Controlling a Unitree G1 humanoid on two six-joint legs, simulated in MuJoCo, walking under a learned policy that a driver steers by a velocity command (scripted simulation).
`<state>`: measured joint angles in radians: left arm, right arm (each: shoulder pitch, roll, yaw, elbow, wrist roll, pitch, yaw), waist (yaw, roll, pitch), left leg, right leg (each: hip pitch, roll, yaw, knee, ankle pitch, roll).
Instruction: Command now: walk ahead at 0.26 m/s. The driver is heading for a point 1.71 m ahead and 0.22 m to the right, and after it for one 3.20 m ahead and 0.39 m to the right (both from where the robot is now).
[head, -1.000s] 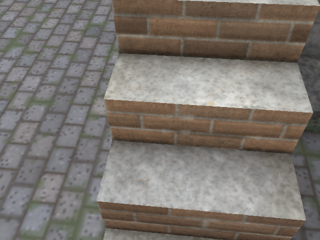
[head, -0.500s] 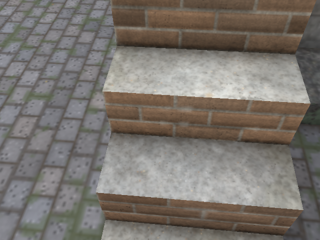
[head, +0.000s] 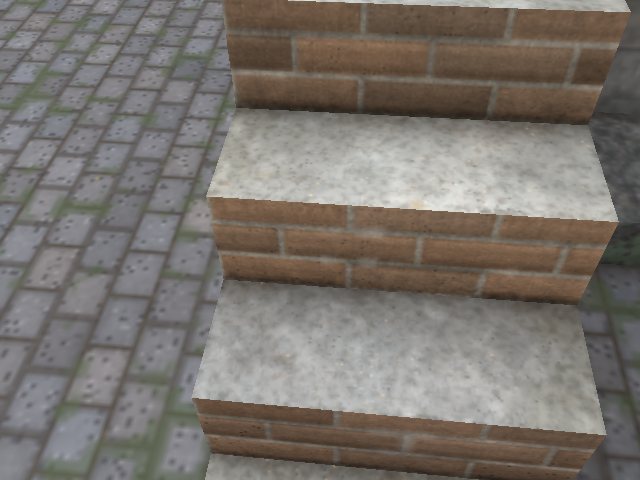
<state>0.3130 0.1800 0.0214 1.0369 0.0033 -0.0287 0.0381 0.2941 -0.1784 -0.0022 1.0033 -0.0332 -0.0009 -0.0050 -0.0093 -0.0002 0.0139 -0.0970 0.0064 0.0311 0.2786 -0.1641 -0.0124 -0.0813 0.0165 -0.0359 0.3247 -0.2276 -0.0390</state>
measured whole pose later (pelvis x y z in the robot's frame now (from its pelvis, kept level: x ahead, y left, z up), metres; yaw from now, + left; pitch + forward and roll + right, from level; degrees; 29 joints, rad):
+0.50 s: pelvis +0.02 +0.00 +0.00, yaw +0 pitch +0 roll +1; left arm 0.21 0.20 0.00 0.98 0.00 -0.06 0.03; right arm 0.16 -0.20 0.03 0.96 -0.02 -0.04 -0.01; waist 0.00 0.00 0.01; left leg -0.05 0.01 0.04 0.23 -0.17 -0.01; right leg -0.03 0.02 -0.03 0.25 -0.22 -0.03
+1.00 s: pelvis +0.01 +0.01 +0.00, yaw +0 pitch -1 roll +1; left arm 0.25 0.22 0.01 1.04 -0.01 -0.04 0.03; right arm 0.23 -0.21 0.02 1.02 -0.02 -0.02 0.00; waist -0.01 -0.01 0.06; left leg -0.08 -0.01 0.04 0.29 -0.19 0.00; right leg -0.07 0.00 -0.03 0.35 -0.25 -0.02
